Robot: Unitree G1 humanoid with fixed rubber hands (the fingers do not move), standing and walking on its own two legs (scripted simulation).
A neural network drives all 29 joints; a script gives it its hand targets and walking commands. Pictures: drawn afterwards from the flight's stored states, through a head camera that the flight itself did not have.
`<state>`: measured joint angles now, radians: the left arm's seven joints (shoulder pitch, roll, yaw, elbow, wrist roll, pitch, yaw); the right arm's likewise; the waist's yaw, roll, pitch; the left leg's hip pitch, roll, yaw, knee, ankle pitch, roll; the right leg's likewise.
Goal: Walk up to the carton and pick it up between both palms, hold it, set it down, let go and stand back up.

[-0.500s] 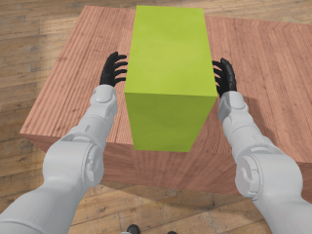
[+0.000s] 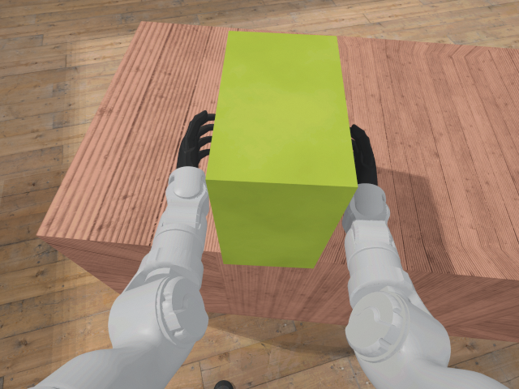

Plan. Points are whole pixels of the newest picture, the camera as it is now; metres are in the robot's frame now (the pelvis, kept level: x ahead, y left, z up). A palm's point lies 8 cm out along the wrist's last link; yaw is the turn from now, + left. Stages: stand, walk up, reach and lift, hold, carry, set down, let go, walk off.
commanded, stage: reach and lift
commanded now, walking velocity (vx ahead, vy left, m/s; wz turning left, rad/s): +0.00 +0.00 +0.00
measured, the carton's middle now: (274, 160) +0.49 +0.01 +0.01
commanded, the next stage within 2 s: none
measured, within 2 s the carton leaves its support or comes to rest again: leaves its support in 1.92 s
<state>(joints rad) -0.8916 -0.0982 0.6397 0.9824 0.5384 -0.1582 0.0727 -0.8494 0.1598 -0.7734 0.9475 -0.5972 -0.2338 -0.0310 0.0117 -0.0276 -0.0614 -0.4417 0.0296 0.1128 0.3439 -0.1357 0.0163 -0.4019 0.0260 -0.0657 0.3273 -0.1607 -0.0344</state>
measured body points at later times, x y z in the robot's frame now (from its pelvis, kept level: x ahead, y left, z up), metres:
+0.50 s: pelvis +0.00 -0.01 +0.00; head +0.08 +0.01 +0.44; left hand +0.44 +0.15 +0.06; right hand +0.44 -0.13 +0.05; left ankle +0.01 +0.11 -0.74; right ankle -0.02 -0.09 -0.74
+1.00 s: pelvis +0.00 +0.00 +0.00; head +0.09 +0.01 +0.44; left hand +0.44 +0.14 +0.06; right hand +0.44 -0.13 +0.05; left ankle +0.01 +0.11 -0.74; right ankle -0.02 -0.09 -0.74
